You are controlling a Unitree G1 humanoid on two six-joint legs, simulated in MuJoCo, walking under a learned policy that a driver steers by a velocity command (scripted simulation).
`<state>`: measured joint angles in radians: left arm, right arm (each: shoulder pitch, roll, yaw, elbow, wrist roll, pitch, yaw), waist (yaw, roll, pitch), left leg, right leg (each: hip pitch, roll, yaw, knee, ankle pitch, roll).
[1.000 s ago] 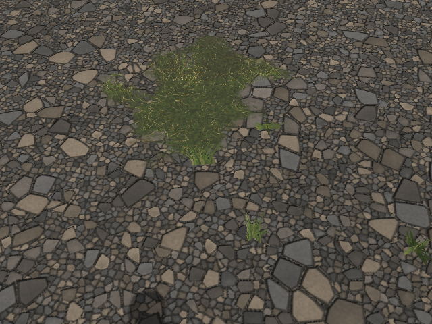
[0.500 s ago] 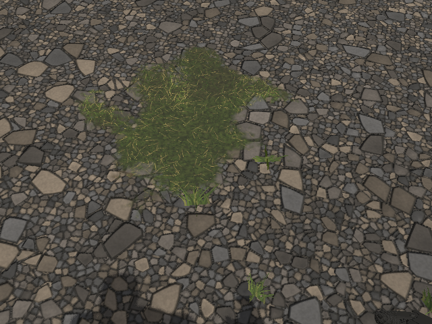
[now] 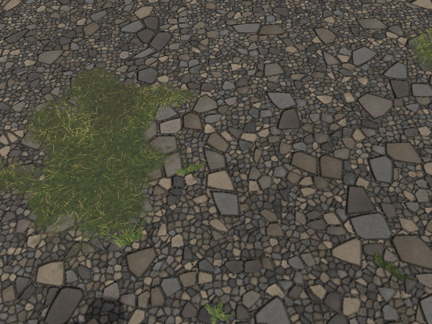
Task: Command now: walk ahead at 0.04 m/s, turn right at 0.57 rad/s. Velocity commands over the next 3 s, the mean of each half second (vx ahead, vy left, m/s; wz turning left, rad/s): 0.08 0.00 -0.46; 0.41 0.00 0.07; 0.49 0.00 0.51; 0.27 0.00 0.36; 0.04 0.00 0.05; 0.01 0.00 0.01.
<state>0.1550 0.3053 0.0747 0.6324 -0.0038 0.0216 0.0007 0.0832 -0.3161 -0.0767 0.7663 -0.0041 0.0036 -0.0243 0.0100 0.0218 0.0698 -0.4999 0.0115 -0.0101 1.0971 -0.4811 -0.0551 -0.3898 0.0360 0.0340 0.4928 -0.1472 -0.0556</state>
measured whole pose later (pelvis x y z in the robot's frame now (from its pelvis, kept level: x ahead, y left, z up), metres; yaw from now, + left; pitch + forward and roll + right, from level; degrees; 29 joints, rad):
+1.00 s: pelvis +0.18 -0.04 +0.00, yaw -8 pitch +2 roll -1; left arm 0.40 0.26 0.05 0.80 0.00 -0.08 0.01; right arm 0.15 -0.29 -0.05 0.74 0.02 -0.05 0.05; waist 0.07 0.05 0.02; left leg -0.71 0.07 -0.03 0.71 0.05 0.01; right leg 0.10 0.03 -0.11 0.17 -0.30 -0.02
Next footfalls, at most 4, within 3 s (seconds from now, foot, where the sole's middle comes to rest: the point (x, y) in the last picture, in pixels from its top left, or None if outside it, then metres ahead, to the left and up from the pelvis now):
0.26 left None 0.09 0.15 -0.77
0.66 right None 0.07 -0.12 -0.77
1.14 left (226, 311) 0.45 0.05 -0.77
1.62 right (279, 224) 0.74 -0.13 -0.77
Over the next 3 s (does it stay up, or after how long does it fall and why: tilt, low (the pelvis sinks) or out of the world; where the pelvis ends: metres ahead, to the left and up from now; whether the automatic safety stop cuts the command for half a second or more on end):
stays up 0.69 0.00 0.00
